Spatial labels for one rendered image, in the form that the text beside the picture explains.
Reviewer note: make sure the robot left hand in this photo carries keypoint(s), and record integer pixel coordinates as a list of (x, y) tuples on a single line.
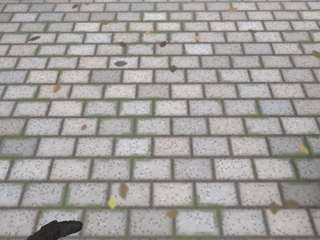
[(55, 230)]

